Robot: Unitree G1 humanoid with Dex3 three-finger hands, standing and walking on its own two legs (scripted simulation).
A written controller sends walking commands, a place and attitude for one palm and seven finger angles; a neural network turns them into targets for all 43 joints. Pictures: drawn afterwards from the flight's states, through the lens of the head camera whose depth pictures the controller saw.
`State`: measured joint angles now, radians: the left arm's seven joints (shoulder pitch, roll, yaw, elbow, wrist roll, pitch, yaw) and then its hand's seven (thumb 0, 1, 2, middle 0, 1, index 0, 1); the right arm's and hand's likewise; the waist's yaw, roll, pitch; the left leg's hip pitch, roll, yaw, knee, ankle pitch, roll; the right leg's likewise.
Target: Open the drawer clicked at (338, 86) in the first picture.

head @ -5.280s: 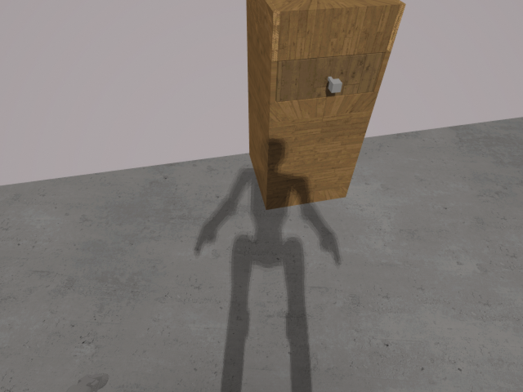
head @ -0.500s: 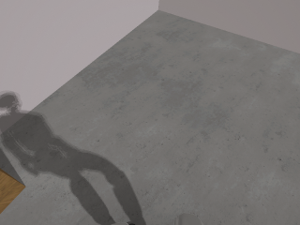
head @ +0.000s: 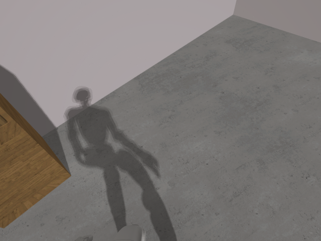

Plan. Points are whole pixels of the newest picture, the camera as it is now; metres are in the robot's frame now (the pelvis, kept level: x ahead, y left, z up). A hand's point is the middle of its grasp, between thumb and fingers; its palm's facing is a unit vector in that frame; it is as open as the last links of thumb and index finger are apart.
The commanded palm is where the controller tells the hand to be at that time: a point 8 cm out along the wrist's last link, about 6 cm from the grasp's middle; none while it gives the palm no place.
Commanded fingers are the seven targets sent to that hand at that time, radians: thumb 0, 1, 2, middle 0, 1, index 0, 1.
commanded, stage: turn to face it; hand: left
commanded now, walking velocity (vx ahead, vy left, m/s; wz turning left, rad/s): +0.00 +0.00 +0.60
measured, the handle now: out of the picture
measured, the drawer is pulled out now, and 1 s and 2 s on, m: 0.00 0.00 0.00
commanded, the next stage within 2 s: take the last steps up to it in 1.18 s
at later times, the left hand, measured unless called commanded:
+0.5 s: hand out of the picture +0.04 +0.28 -0.16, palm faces +0.31 -0.91 -0.27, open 7.4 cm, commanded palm none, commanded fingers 0.00 0.90 0.90 -0.20 -0.30 -0.20 -0.30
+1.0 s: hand out of the picture -0.06 +0.19 -0.16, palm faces +0.58 -0.77 -0.27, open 7.4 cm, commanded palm none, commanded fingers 0.00 0.90 0.90 -0.20 -0.30 -0.20 -0.30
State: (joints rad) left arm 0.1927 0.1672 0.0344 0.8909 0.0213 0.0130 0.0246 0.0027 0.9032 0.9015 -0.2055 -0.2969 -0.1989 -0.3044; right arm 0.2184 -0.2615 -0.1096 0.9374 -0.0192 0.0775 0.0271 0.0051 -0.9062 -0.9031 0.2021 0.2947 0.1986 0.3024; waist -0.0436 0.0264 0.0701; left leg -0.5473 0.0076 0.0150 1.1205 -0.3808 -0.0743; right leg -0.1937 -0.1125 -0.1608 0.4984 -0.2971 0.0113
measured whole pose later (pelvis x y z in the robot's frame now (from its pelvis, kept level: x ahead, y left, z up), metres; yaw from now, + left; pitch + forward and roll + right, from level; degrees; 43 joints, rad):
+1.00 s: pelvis +0.01 +0.00 +0.00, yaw +36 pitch -1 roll +2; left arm 0.25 0.19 0.03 0.90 0.03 0.01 0.02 0.00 0.90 0.90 -0.21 -0.30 -0.20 -0.30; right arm 0.18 -0.27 -0.08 0.95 -0.01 0.09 0.03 0.01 -0.91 -0.90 0.20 0.29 0.20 0.30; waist 0.00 0.00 0.09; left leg -0.40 0.04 0.03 0.90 -0.43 -0.07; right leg -0.21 -0.15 -0.23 0.54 -0.30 0.00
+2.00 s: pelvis +0.05 +0.08 +0.00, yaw +47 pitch -1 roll +0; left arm 0.53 0.06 0.01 1.17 0.02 -0.07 0.02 0.00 0.91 0.90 -0.20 -0.30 -0.20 -0.30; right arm 0.25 -0.18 -0.07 1.08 -0.02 0.03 0.03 0.01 -0.92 -0.90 0.20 0.29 0.20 0.30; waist 0.04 0.03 0.03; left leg -0.56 0.10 0.08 0.84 -0.15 -0.02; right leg 0.06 -0.04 -0.17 0.28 -0.32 0.00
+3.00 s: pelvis +0.17 +0.27 -0.01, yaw +45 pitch +0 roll +0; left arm 0.11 0.19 0.06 0.98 0.03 0.04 0.04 -0.01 0.92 0.90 -0.21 -0.30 -0.20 -0.30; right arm 0.15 -0.20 -0.07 1.00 -0.01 0.05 -0.01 0.00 -0.91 -0.90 0.20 0.29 0.20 0.30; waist 0.00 0.00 0.11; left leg -0.37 0.02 0.03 0.84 -0.44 -0.05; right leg -0.37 -0.10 -0.13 0.53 -0.15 0.00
